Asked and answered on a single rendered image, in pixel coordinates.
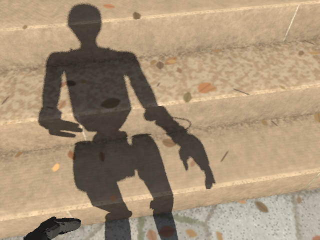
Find robot left hand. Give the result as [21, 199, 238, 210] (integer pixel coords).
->
[23, 216, 81, 240]

